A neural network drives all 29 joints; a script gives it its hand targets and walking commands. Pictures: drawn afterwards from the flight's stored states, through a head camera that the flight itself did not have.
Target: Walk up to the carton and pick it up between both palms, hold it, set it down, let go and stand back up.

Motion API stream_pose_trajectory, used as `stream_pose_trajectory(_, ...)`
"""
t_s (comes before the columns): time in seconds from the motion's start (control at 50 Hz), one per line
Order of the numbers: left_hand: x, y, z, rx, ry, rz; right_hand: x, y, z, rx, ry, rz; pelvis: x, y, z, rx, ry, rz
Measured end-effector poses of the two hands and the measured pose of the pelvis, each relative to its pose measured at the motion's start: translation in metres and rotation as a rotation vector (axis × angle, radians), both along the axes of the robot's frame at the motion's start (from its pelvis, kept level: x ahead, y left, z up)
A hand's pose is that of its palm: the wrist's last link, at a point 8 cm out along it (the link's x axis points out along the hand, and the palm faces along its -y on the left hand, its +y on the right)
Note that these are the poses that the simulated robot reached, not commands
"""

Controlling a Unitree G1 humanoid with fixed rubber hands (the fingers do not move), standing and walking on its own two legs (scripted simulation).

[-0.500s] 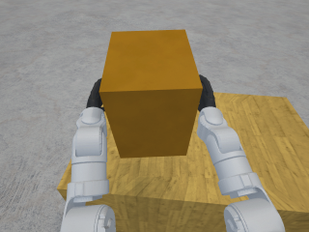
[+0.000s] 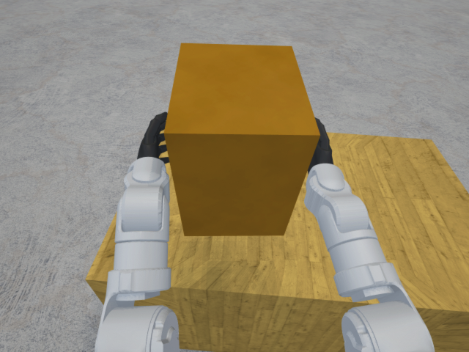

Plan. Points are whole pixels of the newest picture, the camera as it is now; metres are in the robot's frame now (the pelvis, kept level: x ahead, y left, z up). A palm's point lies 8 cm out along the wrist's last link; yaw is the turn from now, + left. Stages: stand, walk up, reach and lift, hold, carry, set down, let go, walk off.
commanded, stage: hold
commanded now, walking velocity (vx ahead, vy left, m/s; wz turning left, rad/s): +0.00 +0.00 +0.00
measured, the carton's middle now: (235, 145) +0.40 +0.00 +0.17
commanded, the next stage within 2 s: none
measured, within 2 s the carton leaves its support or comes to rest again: neither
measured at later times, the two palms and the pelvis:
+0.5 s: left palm (145, 158) +0.36 +0.15 +0.18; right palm (314, 155) +0.36 -0.12 +0.18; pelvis +0.00 -0.01 +0.00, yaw +1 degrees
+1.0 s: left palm (154, 161) +0.36 +0.13 +0.18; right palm (321, 166) +0.35 -0.14 +0.16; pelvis +0.00 +0.00 +0.00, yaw +0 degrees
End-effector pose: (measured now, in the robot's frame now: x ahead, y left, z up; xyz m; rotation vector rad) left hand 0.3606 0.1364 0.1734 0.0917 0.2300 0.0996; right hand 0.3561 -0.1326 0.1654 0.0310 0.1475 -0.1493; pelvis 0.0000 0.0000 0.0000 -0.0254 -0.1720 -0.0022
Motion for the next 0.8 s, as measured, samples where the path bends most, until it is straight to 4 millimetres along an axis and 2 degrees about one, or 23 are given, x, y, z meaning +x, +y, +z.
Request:
stream_pose_trajectory(0.22,0.002,-0.01,0.0,0.004,-0.008,0.0,0.002,-0.01,-0.002,0.016,-0.009,-0.001,0.0,-0.008,0.001,0.002,0.016,0.0)
stream_pose_trajectory(0.48,0.0,0.007,0.005,-0.031,-0.033,0.012,0.004,0.007,0.015,-0.006,-0.035,0.011,0.004,-0.01,0.001,0.002,0.006,0.02)
stream_pose_trajectory(0.64,-0.001,0.016,-0.001,-0.027,-0.015,0.007,0.003,0.016,0.012,-0.012,-0.017,0.01,0.006,-0.003,0.001,-0.004,-0.006,0.018)
stream_pose_trajectory(0.8,-0.004,0.011,0.003,-0.01,-0.029,0.001,-0.003,0.011,0.006,-0.001,-0.03,0.001,0.008,0.003,-0.001,-0.01,-0.009,0.006)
